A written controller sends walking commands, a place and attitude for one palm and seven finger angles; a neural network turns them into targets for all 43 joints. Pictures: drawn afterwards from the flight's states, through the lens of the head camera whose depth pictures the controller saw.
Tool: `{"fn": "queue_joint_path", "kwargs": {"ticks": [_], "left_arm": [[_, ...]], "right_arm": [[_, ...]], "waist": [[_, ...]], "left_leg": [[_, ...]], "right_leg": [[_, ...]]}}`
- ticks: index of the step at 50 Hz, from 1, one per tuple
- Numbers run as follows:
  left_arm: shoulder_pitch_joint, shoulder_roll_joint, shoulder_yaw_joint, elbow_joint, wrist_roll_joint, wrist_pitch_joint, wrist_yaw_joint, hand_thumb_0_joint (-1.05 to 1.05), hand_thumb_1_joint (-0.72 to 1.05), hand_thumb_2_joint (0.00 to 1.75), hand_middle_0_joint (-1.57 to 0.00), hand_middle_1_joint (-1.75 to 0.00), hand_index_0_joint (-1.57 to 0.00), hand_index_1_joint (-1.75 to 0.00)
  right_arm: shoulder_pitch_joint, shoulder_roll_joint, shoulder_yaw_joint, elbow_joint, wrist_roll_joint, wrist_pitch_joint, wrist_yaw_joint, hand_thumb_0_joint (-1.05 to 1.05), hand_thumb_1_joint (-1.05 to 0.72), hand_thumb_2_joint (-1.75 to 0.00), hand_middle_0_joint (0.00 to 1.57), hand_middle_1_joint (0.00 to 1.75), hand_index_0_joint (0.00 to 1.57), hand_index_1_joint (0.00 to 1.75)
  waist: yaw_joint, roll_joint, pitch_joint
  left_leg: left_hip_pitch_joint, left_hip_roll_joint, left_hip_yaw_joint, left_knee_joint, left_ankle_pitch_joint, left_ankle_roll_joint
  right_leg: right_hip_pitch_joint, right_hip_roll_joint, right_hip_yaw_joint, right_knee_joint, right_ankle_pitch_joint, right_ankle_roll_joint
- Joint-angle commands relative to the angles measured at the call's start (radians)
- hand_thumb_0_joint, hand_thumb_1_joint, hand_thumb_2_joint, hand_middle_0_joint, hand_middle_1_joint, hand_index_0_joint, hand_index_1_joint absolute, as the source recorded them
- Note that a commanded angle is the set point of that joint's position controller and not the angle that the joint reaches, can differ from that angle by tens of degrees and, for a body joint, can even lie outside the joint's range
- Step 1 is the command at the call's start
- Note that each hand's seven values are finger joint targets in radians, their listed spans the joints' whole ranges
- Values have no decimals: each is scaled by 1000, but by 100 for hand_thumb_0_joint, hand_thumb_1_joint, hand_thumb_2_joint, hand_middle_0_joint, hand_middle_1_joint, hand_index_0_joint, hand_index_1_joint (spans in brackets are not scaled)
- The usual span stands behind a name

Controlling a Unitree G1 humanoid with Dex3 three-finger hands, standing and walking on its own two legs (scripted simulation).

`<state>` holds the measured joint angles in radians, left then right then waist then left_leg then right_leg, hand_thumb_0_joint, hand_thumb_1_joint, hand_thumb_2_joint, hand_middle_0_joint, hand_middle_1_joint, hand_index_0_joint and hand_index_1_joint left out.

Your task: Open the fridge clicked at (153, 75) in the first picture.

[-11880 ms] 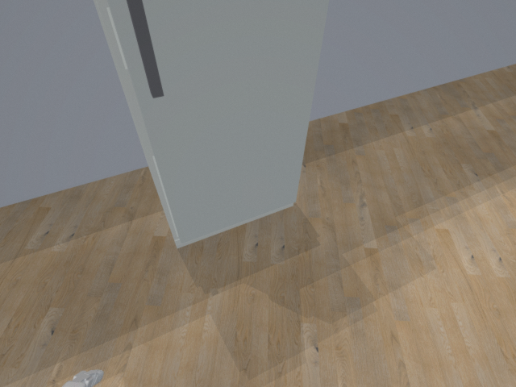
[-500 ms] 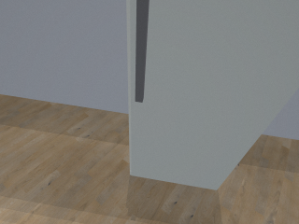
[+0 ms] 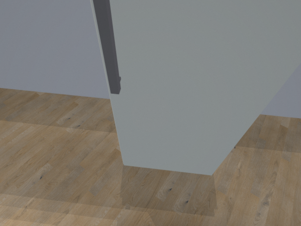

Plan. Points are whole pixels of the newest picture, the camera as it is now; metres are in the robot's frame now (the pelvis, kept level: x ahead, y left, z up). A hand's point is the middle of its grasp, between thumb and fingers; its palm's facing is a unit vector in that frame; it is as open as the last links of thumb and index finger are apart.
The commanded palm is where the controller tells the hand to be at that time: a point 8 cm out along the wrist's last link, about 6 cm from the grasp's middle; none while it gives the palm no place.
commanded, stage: come to a stop and stand still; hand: left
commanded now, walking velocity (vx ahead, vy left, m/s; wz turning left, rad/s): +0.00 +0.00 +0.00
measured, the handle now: (109, 32) +0.52 +0.14 +0.24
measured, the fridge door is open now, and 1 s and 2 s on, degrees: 0 0 0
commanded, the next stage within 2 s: look again from close up in 0.50 s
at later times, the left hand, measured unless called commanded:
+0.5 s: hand out of the picture +0.02 +0.16 -0.17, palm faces +0.01 -0.98 -0.18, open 7.4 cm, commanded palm none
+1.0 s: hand out of the picture +0.01 +0.19 -0.17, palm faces -0.04 -0.98 -0.22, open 7.3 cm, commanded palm none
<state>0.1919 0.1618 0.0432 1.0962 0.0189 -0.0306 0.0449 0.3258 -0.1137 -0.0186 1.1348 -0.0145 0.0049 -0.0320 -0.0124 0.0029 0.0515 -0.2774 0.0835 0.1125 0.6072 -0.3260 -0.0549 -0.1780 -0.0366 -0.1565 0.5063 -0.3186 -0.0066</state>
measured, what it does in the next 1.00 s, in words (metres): steps on the spot: left foot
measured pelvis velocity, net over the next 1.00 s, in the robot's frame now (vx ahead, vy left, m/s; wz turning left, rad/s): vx -0.03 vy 0.01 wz -0.05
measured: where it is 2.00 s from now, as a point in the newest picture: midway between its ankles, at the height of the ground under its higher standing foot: outside the picture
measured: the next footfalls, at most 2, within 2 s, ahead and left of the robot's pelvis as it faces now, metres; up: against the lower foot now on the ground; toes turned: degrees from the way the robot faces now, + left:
left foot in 0.02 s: +0.08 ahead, +0.13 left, +0.00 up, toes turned +2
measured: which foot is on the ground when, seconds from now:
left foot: up 0.00-0.00, down 0.02-1.00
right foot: down 0.00-1.00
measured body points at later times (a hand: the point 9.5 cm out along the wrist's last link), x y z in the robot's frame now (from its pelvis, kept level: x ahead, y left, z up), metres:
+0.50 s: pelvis +0.04 -0.01 +0.01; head +0.05 -0.01 +0.46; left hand +0.02 +0.21 -0.15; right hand +0.06 -0.24 -0.15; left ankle +0.01 +0.11 -0.73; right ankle -0.03 -0.11 -0.73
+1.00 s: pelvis -0.03 +0.01 +0.00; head -0.04 +0.01 +0.45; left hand +0.01 +0.24 -0.15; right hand -0.04 -0.20 -0.16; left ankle +0.01 +0.12 -0.73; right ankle -0.03 -0.11 -0.73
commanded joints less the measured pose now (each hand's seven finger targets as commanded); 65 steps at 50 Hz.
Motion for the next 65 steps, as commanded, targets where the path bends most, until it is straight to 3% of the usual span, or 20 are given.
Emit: {"fn": "queue_joint_path", "kwargs": {"ticks": [1, 2, 4, 6, 12, 16, 25, 29, 30, 31, 32, 33, 35, 37, 41, 45, 50, 54, 60, 65], "left_arm": [[64, 26, -11, -12, -14, 14, -12, 0, 90, 90, -20, -30, -20, -30], [81, 22, -9, -10, -11, 16, -9, 0, 90, 90, -20, -30, -20, -30], [89, 37, -12, 13, -5, 22, -11, 0, 90, 90, -20, -30, -20, -30], [118, 41, -18, 30, -3, 18, -13, 0, 90, 90, -20, -30, -20, -30], [151, 61, -21, 42, -1, 2, -6, 0, 90, 90, -20, -30, -20, -30], [162, 59, -19, 42, 1, 3, -2, 0, 90, 90, -20, -30, -20, -30], [168, 54, -20, 45, -1, 11, 0, 0, 90, 90, -20, -30, -20, -30], [163, 63, -20, 39, -4, 10, 0, 0, 90, 90, -20, -30, -20, -30], [229, 97, -32, 47, 10, -14, 40, 0, 90, 90, -20, -30, -20, -30], [210, 138, -19, 19, 11, -28, 34, 0, 90, 90, -20, -30, -20, -30], [206, 143, -17, 1, 4, -34, 25, 0, 90, 90, -20, -30, -20, -30], [186, 141, -26, -7, -1, -34, 20, 0, 90, 90, -20, -30, -20, -30], [172, 118, -27, -33, -5, -24, 16, 0, 90, 90, -20, -30, -20, -30], [162, 99, -27, -47, -4, -12, 14, 0, 90, 90, -20, -30, -20, -30], [131, 90, -31, -59, -1, 9, 3, 0, 90, 90, -20, -30, -20, -30], [132, 93, -33, -69, -1, 22, -4, 0, 90, 90, -20, -30, -20, -30], [147, 97, -27, -89, 1, 28, -8, 0, 90, 90, -20, -30, -20, -30], [176, 86, -26, -91, 3, 29, -10, 0, 90, 90, -20, -30, -20, -30], [205, 75, -29, -75, 2, 19, -11, 0, 90, 90, -20, -30, -20, -30], [215, 68, -32, -61, 1, 14, -10, 0, 90, 90, -20, -30, -20, -30]], "right_arm": [[111, -67, -11, 10, -6, -26, -4, 0, -90, -90, 20, 30, 20, 30], [65, -87, -11, -5, -6, -23, -3, 0, -90, -90, 20, 30, 20, 30], [2, -83, -6, -15, -1, -24, -5, 0, -90, -90, 20, 30, 20, 30], [-10, -84, -3, -14, 1, -26, -11, 0, -90, -90, 20, 30, 20, 30], [-16, -117, -8, -27, 2, -27, -16, 0, -90, -90, 20, 30, 20, 30], [-26, -116, -11, -30, 2, -23, -19, 0, -90, -90, 20, 30, 20, 30], [-31, -101, -1, -12, 0, -14, -15, 0, -90, -90, 20, 30, 20, 30], [-19, -97, 2, -1, -1, -13, -12, 0, -90, -90, 20, 30, 20, 30], [-108, -172, -11, -85, 10, -27, 4, 0, -90, -90, 20, 30, 20, 30], [-91, -122, -1, -125, 3, -25, 11, 0, -90, -90, 20, 30, 20, 30], [-40, -79, -1, -105, 1, -29, 9, 0, -90, -90, 20, 30, 20, 30], [8, -92, -7, -97, 2, -32, 7, 0, -90, -90, 20, 30, 20, 30], [34, -127, -14, -98, 4, -33, 3, 0, -90, -90, 20, 30, 20, 30], [32, -143, -15, -104, 3, -30, -2, 0, -90, -90, 20, 30, 20, 30], [-6, -123, -3, -114, -3, -21, 3, 0, -90, -90, 20, 30, 20, 30], [-5, -131, -5, -130, -7, -12, 13, 0, -90, -90, 20, 30, 20, 30], [29, -144, -11, -135, -12, -8, 17, 0, -90, -90, 20, 30, 20, 30], [31, -152, -14, -138, -11, -11, 17, 0, -90, -90, 20, 30, 20, 30], [51, -128, -11, -125, -7, -12, 16, 0, -90, -90, 20, 30, 20, 30], [70, -119, -9, -104, -4, -17, 16, 0, -90, -90, 20, 30, 20, 30]], "waist": [[-3, 92, 15], [14, 86, 30], [18, 134, 70], [19, 107, 63], [1, 20, -99], [2, -9, -97], [13, -26, 11], [16, -24, 12], [40, -22, 55], [3, 15, 34], [-1, -11, -47], [-20, -34, -139], [-14, -73, -219], [-1, -66, -150], [10, 15, 27], [11, -5, 118], [10, 0, 88], [19, 45, 54], [13, -22, 49], [5, -1, 44]], "left_leg": [[126, 118, -93, -217, 340, 42], [76, 134, -88, -222, 321, 50], [67, 116, -82, -250, 330, 50], [108, 104, -68, -243, 397, 48], [261, 95, -32, -184, 589, 43], [260, 90, -22, -180, 589, 40], [194, 81, -25, -230, 414, 37], [179, 77, -28, -242, 357, 34], [78, 49, -1, 14, 461, 37], [27, 12, 10, 16, 349, 45], [50, -13, 11, -39, 176, 62], [78, -16, 3, -83, 180, 68], [140, 17, -25, -84, 357, 80], [127, 44, -48, -80, 420, 83], [42, 44, -72, -167, 254, 85], [-40, 27, -98, -248, -62, 87], [-64, 30, -120, -289, -169, 91], [-101, 47, -150, -335, -230, 99], [-62, 27, -128, -284, -145, 94], [-30, 31, -125, -278, -102, 90]], "right_leg": [[-87, -79, 79, -96, 168, 4], [-45, -78, 86, -133, 127, 14], [-25, -82, 86, -135, 166, 22], [-7, -93, 95, -146, 237, 19], [58, -113, 89, -125, 496, 16], [70, -114, 81, -111, 556, 14], [45, -119, 96, -148, 444, 7], [59, -123, 98, -166, 416, 3], [-35, -139, 212, -139, 789, 21], [53, -177, 162, -89, 1067, -7], [109, -196, 176, -21, 1202, -31], [145, -176, 151, 22, 1154, -41], [140, -130, 128, 54, 905, -31], [68, -101, 122, 27, 641, -27], [-47, -75, 131, -43, 238, -29], [-127, -61, 156, -117, -93, -30], [-136, -53, 147, -118, -159, -24], [-96, -42, 127, -87, -118, -21], [-145, -66, 173, -138, -146, -28], [-165, -69, 176, -146, -118, -26]]}}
